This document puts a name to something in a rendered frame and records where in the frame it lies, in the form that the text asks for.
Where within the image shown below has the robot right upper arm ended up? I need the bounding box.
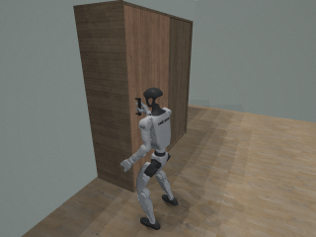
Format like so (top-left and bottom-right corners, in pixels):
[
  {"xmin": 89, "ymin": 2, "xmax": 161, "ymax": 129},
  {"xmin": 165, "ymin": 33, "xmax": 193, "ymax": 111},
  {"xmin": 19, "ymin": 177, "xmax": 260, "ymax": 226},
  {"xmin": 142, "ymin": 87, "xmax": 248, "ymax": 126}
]
[{"xmin": 163, "ymin": 107, "xmax": 172, "ymax": 116}]

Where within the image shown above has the robot left thigh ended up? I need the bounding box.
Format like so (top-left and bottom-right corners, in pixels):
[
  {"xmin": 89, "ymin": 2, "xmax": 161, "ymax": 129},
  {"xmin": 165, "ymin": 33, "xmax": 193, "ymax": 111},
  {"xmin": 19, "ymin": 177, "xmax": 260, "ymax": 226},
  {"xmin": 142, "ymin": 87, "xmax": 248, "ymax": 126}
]
[{"xmin": 136, "ymin": 161, "xmax": 158, "ymax": 199}]

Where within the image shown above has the wardrobe door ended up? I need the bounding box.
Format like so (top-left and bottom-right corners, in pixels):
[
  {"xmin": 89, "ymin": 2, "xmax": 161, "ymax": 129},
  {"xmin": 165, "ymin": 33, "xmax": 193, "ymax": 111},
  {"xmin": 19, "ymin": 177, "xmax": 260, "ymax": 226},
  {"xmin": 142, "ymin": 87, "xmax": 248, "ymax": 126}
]
[
  {"xmin": 123, "ymin": 5, "xmax": 170, "ymax": 187},
  {"xmin": 167, "ymin": 18, "xmax": 191, "ymax": 149}
]

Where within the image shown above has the left robot forearm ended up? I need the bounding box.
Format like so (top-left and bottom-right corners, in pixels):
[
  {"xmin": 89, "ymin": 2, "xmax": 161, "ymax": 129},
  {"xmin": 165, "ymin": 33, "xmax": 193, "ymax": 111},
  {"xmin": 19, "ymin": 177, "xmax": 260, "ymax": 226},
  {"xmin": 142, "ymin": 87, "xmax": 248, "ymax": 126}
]
[{"xmin": 127, "ymin": 145, "xmax": 146, "ymax": 166}]

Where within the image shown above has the robot left upper arm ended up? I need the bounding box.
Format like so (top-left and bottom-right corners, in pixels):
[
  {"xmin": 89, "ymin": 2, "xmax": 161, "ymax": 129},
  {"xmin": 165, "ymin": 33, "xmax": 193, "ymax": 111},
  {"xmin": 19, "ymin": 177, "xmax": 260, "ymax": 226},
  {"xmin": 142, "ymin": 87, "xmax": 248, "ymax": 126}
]
[{"xmin": 138, "ymin": 117, "xmax": 152, "ymax": 153}]

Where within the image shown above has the robot left hand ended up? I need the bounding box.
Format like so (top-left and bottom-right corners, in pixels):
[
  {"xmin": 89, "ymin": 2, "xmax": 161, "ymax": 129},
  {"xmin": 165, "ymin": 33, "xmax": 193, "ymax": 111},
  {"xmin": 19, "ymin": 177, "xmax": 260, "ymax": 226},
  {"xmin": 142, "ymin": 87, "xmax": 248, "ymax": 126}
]
[{"xmin": 120, "ymin": 159, "xmax": 131, "ymax": 172}]

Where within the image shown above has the right robot shin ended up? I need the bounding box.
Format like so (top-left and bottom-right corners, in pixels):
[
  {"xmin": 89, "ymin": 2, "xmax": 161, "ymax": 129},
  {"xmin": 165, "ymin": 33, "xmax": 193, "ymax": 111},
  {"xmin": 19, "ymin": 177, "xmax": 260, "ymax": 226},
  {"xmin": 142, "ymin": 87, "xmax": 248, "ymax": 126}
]
[{"xmin": 158, "ymin": 171, "xmax": 174, "ymax": 200}]

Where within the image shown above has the robot right hand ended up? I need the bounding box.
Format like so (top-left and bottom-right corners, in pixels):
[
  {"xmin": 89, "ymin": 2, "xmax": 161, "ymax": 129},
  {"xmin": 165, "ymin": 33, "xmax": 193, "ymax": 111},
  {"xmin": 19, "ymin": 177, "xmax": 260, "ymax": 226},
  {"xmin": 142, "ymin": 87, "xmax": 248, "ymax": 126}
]
[{"xmin": 135, "ymin": 102, "xmax": 148, "ymax": 114}]

